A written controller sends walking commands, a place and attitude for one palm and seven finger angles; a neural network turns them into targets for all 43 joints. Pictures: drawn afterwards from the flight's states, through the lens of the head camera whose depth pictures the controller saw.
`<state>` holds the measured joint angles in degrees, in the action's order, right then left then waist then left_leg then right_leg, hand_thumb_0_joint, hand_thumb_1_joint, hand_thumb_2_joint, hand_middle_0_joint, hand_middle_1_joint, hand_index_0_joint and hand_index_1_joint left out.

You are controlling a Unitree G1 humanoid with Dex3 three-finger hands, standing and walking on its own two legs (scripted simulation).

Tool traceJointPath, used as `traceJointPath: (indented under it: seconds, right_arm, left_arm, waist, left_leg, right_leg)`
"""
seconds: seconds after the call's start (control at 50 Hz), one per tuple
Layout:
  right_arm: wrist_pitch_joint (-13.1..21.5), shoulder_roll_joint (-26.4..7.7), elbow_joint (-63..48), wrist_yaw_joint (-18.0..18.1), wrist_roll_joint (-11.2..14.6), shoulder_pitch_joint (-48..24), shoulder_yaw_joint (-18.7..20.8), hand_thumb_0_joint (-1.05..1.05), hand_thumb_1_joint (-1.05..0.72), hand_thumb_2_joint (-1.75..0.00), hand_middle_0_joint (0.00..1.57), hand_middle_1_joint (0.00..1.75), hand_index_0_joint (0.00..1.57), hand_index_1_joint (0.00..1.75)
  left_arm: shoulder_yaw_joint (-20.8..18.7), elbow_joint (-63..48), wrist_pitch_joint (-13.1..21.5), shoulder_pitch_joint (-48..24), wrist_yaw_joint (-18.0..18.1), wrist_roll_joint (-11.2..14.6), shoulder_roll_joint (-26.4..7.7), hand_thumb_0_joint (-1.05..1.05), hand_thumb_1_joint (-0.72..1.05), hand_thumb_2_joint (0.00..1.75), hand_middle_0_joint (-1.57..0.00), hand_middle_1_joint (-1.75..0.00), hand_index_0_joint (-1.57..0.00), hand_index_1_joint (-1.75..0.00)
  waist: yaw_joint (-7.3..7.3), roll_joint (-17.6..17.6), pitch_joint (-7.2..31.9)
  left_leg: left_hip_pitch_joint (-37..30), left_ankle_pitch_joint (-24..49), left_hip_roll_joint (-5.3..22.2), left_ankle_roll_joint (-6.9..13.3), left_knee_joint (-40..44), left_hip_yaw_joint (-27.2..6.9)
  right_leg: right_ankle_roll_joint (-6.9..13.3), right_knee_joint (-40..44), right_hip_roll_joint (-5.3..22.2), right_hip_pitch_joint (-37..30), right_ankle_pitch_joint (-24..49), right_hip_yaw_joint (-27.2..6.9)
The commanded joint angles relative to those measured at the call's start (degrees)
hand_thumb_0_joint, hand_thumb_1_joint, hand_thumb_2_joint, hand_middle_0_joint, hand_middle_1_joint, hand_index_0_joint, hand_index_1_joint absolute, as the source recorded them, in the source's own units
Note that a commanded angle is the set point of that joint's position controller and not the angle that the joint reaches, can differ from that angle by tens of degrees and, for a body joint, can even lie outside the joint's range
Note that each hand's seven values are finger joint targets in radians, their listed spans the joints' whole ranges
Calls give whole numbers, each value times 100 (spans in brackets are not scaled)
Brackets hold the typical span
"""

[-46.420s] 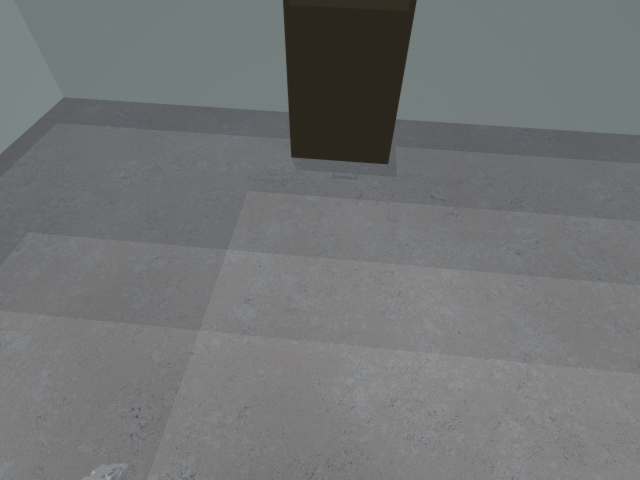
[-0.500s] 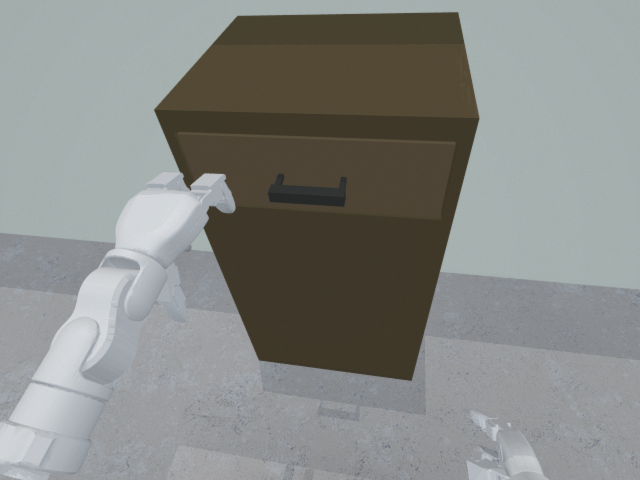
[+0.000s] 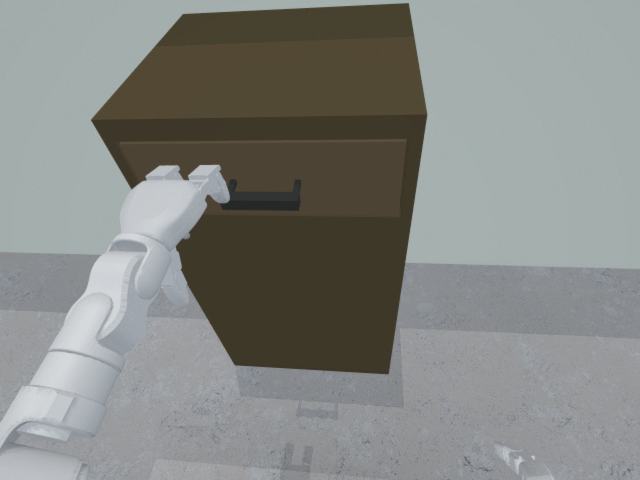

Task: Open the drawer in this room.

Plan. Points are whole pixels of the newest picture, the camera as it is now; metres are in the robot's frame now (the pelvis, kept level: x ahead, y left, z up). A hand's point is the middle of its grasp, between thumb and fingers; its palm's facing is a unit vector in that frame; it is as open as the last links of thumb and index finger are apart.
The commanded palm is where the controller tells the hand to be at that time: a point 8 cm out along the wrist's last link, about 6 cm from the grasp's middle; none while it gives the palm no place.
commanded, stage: move the hooked fingers above the handle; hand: left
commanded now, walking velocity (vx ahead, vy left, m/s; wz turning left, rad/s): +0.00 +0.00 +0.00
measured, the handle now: (262, 192) +0.54 +0.16 +0.04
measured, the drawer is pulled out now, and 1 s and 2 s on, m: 0.00 0.00 0.00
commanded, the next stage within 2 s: lower the fingers behind the handle in 1.58 s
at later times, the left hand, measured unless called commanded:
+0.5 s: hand (231, 203) +0.44 +0.18 +0.11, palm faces +0.02 -0.05 -1.00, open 13.8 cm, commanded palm +0.42 +0.19 +0.17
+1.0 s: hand (256, 186) +0.49 +0.15 +0.10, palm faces +0.00 -0.04 -1.00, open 13.7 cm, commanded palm +0.47 +0.17 +0.16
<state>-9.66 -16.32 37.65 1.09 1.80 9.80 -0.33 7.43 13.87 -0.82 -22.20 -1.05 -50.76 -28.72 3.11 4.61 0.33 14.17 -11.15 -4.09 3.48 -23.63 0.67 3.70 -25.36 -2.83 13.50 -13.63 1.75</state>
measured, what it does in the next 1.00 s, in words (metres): stands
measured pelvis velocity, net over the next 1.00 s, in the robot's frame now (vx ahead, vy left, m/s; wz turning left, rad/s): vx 0.03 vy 0.00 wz -0.02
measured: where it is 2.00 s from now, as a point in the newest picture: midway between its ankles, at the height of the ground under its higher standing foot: outside the picture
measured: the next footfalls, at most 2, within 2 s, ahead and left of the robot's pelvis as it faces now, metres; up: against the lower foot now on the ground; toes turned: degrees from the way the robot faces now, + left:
none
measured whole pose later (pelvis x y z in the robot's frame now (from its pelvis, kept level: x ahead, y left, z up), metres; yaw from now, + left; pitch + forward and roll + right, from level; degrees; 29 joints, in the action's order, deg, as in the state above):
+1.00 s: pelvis +0.03 +0.00 -0.01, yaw -1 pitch +10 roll +1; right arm -10.6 -14.5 39.3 2.0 1.8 15.8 1.4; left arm 10.7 47.0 -4.5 -46.0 7.0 -56.0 -21.4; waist -2.1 3.2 5.6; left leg 23.4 -15.8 -3.5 3.2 -29.6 2.1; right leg 4.0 -31.3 -3.4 23.2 -17.8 0.5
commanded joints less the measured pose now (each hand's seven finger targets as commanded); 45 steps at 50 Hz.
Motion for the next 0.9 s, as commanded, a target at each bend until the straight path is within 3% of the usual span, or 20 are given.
traceJointPath:
  seconds: [0.0,0.1,0.14,0.18,0.26,0.36,0.38,0.42,0.5,0.54,0.56,0.6,0.66,0.7,0.76,0.8,0.82,0.88]
  right_arm:
    - [228,-526,-810,88,36,-689,188,0,-90,-90,20,30,20,30]
    - [197,-542,-768,140,60,-570,209,0,-90,-90,20,30,20,30]
    - [182,-559,-768,179,52,-514,216,0,-90,-90,20,30,20,30]
    - [164,-548,-753,197,51,-478,208,0,-90,-90,20,30,20,30]
    - [151,-534,-754,187,34,-356,240,0,-90,-90,20,30,20,30]
    - [83,-519,-746,153,7,-303,254,0,-90,-90,20,30,20,30]
    - [60,-507,-735,152,8,-308,231,0,-90,-90,20,30,20,30]
    - [15,-496,-714,143,35,-287,233,0,-90,-90,20,30,20,30]
    - [-10,-519,-738,151,24,-182,269,0,-90,-90,20,30,20,30]
    - [-11,-488,-719,139,32,-116,300,0,-90,-90,20,30,20,30]
    - [-6,-512,-706,135,38,-75,319,0,-90,-90,20,30,20,30]
    - [-4,-471,-658,127,46,12,336,0,-90,-90,20,30,20,30]
    - [9,-509,-560,138,31,160,355,0,-90,-90,20,30,20,30]
    - [30,-476,-466,145,36,234,357,0,-90,-90,20,30,20,30]
    - [52,-523,-390,172,28,338,354,0,-90,-90,20,30,20,30]
    - [77,-488,-355,168,30,412,372,0,-90,-90,20,30,20,30]
    - [81,-503,-359,168,18,462,376,0,-90,-90,20,30,20,30]
    - [67,-536,-389,168,11,525,375,0,-90,-90,20,30,20,30]
  left_arm:
    - [-935,-810,-56,-2350,382,-65,-1399,0,-50,30,-30,-120,-30,-120]
    - [-548,-426,-150,-2724,322,-102,-1118,0,-50,30,-30,-120,-30,-120]
    - [-674,-315,-148,-2792,305,-113,-1283,0,-50,30,-30,-120,-30,-120]
    - [-496,-201,-112,-3093,280,-147,-1146,0,-50,30,-30,-120,-30,-120]
    - [-506,-113,-22,-3379,367,-178,-1116,0,-50,30,-30,-120,-30,-120]
    - [-697,226,-148,-3308,552,-226,-1174,0,-50,30,-30,-120,-30,-120]
    - [-667,398,-213,-3272,574,-243,-1154,0,-50,30,-30,-120,-30,-120]
    - [-348,635,-361,-3394,573,-297,-812,0,-50,30,-30,-120,-30,-120]
    - [-386,553,-399,-3721,560,-361,-938,0,-50,30,-30,-120,-30,-120]
    - [-111,547,-362,-3912,539,-342,-604,0,-50,30,-30,-120,-30,-120]
    - [-245,605,-338,-3876,534,-349,-727,0,-50,30,-30,-120,-30,-120]
    - [160,612,-287,-4272,568,-345,-318,0,-50,30,-30,-120,-30,-120]
    - [-97,1068,-271,-4366,714,-377,-536,0,-50,30,-30,-120,-30,-120]
    - [17,1321,-267,-4765,848,-425,-410,0,-50,30,-30,-120,-30,-120]
    - [-239,1879,-350,-4989,1041,-512,-693,0,-50,30,-30,-120,-30,-120]
    - [-60,2057,-395,-5242,1125,-557,-482,0,-50,30,-30,-120,-30,-120]
    - [-212,2150,-419,-5150,1150,-565,-609,0,-50,30,-30,-120,-30,-120]
    - [-210,2341,-452,-5247,1096,-588,-663,0,-50,30,-30,-120,-30,-120]
  waist:
    - [20,-449,1793]
    - [-167,-580,1769]
    - [-150,-632,1889]
    - [-224,-609,1919]
    - [-212,-460,2189]
    - [-124,-705,2433]
    - [-121,-755,2340]
    - [-211,-771,2144]
    - [-235,-683,2549]
    - [-333,-689,2501]
    - [-321,-712,2534]
    - [-442,-542,2446]
    - [-411,-714,2495]
    - [-470,-626,2449]
    - [-473,-685,2491]
    - [-555,-627,2554]
    - [-491,-526,2679]
    - [-521,-617,2775]
  left_leg:
    - [-220,1219,112,-59,81,-101]
    - [-159,1156,101,-24,-72,-85]
    - [-121,1144,90,-12,-120,-65]
    - [-86,1168,80,-10,-177,-70]
    - [-152,1432,71,-22,-310,-95]
    - [64,1700,77,-45,-410,-43]
    - [165,1628,78,-47,-399,-18]
    - [195,1559,90,-50,-393,-3]
    - [91,1772,83,-29,-479,-16]
    - [-30,1838,95,-25,-522,-29]
    - [-52,1911,103,-28,-538,-54]
    - [-187,1912,110,-31,-559,-54]
    - [-117,1843,115,-39,-574,-78]
    - [-78,1743,132,-48,-557,-70]
    - [111,1622,131,-47,-564,-53]
    - [96,1640,150,-41,-583,-38]
    - [47,1729,162,-43,-580,-27]
    - [116,1848,176,-31,-584,-1]
  right_leg:
    - [-127,222,291,-876,1355,-434]
    - [-180,142,322,-691,1559,-459]
    - [-204,100,338,-758,1691,-498]
    - [-208,46,341,-682,1770,-491]
    - [-176,-106,313,-669,2044,-467]
    - [-235,-312,367,-897,2786,-487]
    - [-261,-319,396,-905,2851,-501]
    - [-238,-316,348,-678,2633,-441]
    - [-246,-399,368,-844,2980,-487]
    - [-241,-401,344,-659,2939,-446]
    - [-221,-397,312,-642,2901,-438]
    - [-190,-380,277,-334,2618,-381]
    - [-160,-370,235,-296,2402,-374]
    - [-149,-389,231,-129,2189,-344]
    - [-136,-390,212,-152,2070,-375]
    - [-143,-422,215,-74,2114,-367]
    - [-126,-446,203,-133,2122,-356]
    - [-150,-464,212,-284,2356,-364]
